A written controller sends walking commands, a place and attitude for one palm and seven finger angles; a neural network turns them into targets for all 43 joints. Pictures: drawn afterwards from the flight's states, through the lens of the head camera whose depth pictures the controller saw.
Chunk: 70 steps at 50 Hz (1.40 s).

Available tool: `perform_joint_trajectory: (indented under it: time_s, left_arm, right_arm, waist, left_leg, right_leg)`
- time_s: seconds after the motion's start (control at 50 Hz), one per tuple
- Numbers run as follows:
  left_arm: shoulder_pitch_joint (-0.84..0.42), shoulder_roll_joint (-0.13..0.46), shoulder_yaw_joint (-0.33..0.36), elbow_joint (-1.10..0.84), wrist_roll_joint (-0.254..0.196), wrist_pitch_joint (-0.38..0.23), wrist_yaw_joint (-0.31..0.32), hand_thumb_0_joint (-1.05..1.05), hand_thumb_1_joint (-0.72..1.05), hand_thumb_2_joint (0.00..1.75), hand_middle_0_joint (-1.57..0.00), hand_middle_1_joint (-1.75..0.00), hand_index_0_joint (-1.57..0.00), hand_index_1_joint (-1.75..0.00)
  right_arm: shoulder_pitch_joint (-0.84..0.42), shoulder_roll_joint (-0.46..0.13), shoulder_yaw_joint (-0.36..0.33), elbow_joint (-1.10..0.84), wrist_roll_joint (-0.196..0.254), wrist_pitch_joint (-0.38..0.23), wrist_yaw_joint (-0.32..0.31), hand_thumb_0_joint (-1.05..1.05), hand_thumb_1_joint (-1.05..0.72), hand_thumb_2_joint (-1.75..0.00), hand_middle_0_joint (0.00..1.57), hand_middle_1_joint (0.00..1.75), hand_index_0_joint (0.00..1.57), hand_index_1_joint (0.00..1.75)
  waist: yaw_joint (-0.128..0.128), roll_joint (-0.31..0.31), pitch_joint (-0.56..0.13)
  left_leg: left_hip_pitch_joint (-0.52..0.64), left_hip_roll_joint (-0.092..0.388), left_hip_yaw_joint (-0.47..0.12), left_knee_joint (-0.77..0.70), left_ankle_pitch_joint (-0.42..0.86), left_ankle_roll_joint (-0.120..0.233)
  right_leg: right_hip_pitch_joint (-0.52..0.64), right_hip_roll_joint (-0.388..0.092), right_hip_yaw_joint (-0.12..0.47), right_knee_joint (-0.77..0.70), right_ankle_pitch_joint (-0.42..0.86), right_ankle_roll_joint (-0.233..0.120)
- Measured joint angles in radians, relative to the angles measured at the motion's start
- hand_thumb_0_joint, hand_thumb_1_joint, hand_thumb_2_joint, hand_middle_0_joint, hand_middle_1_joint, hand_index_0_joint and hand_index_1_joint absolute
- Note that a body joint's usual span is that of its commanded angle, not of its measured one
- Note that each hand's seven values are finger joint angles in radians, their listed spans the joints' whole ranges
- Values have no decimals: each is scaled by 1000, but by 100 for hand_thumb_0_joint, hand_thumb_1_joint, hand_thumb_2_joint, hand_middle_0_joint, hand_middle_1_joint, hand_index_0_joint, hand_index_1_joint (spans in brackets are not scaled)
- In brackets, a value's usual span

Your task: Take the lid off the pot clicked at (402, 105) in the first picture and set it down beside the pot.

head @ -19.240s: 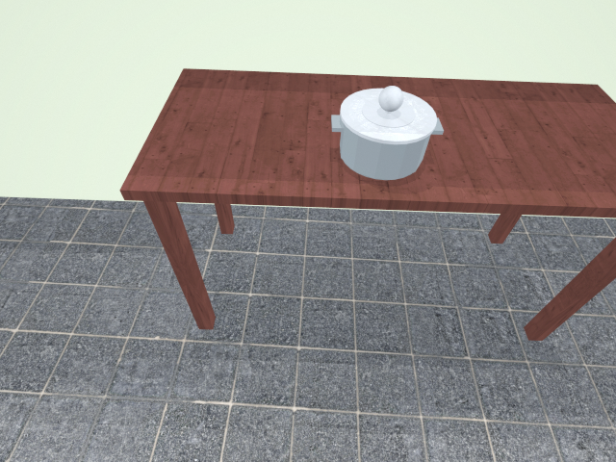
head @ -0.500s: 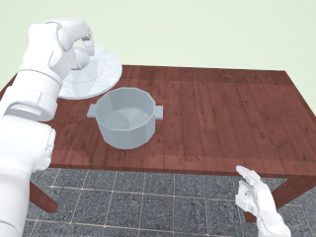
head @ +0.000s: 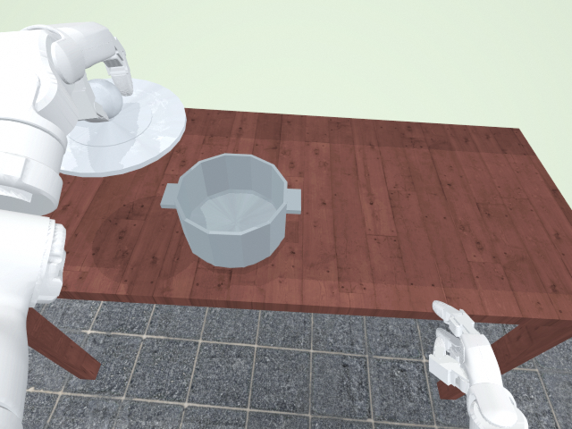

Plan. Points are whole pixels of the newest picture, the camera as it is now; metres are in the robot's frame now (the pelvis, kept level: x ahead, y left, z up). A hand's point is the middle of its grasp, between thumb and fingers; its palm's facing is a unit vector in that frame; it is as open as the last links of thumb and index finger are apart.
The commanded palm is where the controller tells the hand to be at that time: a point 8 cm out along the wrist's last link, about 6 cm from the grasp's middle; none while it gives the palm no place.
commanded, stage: move the lid sideways beside the pot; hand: left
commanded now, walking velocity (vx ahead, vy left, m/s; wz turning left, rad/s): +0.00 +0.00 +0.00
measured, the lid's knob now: (101, 99) +0.50 +0.26 +0.20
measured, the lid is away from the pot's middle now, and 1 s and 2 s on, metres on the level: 0.16 0.25 0.23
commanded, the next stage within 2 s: lower the lid onto the table in 0.86 s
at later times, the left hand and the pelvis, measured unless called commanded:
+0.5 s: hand (38, 110) +0.44 +0.30 +0.22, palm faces -0.30 -0.09 -0.95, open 8.2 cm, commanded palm +0.47 +0.30 +0.30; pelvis -0.01 +0.01 +0.00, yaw +1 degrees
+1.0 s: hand (16, 108) +0.45 +0.33 +0.22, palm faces -0.30 -0.08 -0.95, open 8.2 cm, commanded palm +0.48 +0.32 +0.29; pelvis +0.00 +0.02 +0.00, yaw +1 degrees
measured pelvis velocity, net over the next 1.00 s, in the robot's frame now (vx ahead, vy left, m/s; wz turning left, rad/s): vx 0.00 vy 0.02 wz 0.02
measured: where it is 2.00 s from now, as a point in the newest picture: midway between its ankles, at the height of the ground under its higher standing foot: outside the picture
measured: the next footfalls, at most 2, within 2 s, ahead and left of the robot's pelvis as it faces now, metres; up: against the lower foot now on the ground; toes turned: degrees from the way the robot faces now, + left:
none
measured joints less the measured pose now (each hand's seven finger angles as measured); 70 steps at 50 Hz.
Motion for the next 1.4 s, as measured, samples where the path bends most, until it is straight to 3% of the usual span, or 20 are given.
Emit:
perform_joint_trajectory:
  time_s: [0.14, 0.56, 0.66, 0.88, 1.12, 1.4]
  left_arm:
    - [37, 26, -1, -70, 4, -10, -10, 0, 16, 87, -62, -92, -62, -90]
    - [-2, 101, -6, 31, -2, -90, -25, 0, 16, 87, -62, -92, -62, -90]
    - [12, 121, 21, 10, -8, -123, -28, 0, 16, 87, -62, -92, -62, -89]
    - [3, 158, 43, 11, 0, -135, -37, 0, 16, 87, -62, -92, -62, -90]
    - [-16, 115, 5, 29, -5, -116, -41, 0, 16, 87, -62, -92, -62, -90]
    - [2, 94, 18, 49, -1, -153, -18, 0, 16, 87, -62, -92, -62, -90]
  right_arm:
    - [6, -9, -18, -11, 1, 11, 2, 1, -90, -90, 21, 30, 26, 36]
    - [-18, -14, 5, 27, 7, -7, -33, 1, -90, -90, 21, 30, 22, 33]
    - [-10, -17, 7, 26, 6, -14, -41, 1, -90, -90, 21, 30, 22, 33]
    - [1, -24, -3, 10, 3, -17, -39, 1, -90, -90, 21, 30, 23, 34]
    - [-2, -31, -13, 22, 3, -21, -37, 1, -90, -90, 21, 30, 21, 34]
    - [14, -26, -13, 14, -7, -40, -45, 1, -90, -90, 21, 30, 18, 31]
  waist:
    - [8, 2, 4]
    - [16, -12, 22]
    - [15, -13, 24]
    - [9, -14, 26]
    - [9, -19, 26]
    - [-1, -23, 25]
  left_leg:
    - [-11, -2, -8, 3, 4, 2]
    - [-18, -3, -13, 16, 7, 9]
    - [-18, -4, -15, 17, 4, 11]
    - [-31, -5, -15, 24, -5, 17]
    - [-46, -13, -18, 36, -8, 26]
    - [-60, -20, -19, 49, -19, 33]
  right_leg:
    - [-4, 0, -7, -4, 5, -12]
    - [0, 1, -10, -10, 13, -13]
    - [4, 1, -11, -17, 14, -13]
    - [-2, 1, -9, -24, 15, -16]
    - [-14, -3, -5, -15, 10, -25]
    - [-27, -4, 13, -3, -1, -28]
